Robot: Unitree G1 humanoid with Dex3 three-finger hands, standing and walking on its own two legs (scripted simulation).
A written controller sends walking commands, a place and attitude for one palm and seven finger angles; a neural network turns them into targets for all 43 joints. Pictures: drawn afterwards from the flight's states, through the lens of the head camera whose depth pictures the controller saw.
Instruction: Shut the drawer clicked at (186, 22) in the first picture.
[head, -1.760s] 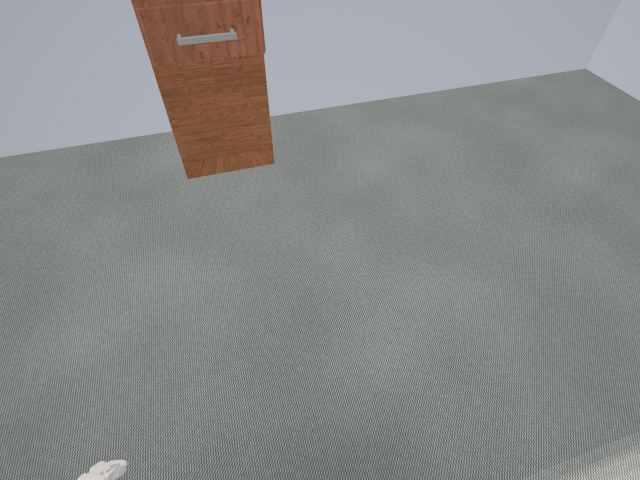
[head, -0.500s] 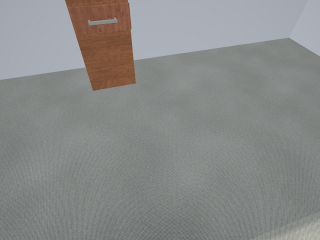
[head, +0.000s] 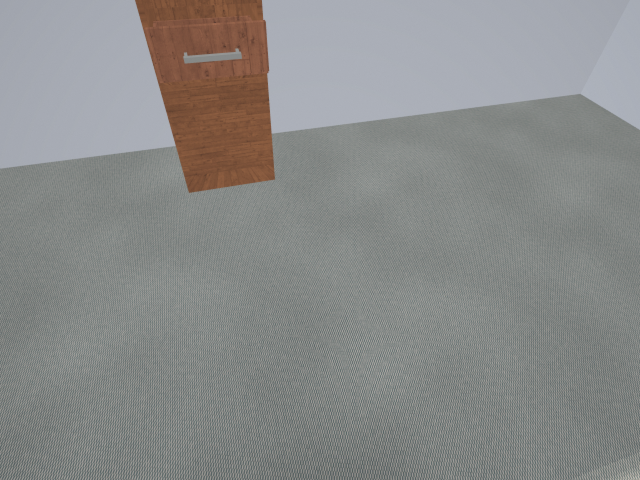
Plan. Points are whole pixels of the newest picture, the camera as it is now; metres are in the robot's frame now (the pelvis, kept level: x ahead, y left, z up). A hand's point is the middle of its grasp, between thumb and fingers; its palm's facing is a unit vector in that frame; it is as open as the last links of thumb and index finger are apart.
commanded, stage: walk to a spot facing it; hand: left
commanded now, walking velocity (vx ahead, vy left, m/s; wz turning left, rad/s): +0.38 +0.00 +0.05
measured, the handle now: (212, 55) +1.37 +0.44 -0.04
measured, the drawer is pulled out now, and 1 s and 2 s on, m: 0.20 0.20 0.20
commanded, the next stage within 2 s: turn to face it in 1.58 s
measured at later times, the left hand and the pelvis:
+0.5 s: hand (228, 391) +0.30 +0.17 -0.18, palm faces -0.04 -0.97 -0.22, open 7.3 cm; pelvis +0.18 -0.02 -0.02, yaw -1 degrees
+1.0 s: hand (223, 371) +0.34 +0.19 -0.19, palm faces +0.12 -0.98 -0.14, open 7.4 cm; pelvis +0.40 +0.02 -0.01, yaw +3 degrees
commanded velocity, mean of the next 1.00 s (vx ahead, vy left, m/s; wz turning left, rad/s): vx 0.38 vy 0.00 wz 0.03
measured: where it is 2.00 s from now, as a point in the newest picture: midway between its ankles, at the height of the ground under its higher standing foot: (330, 324)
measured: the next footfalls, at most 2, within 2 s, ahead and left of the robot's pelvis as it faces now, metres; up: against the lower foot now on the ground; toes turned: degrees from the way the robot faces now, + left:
right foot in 0.48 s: +0.32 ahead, -0.13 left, +0.00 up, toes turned -9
left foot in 0.90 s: +0.47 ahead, +0.11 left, +0.00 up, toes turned +13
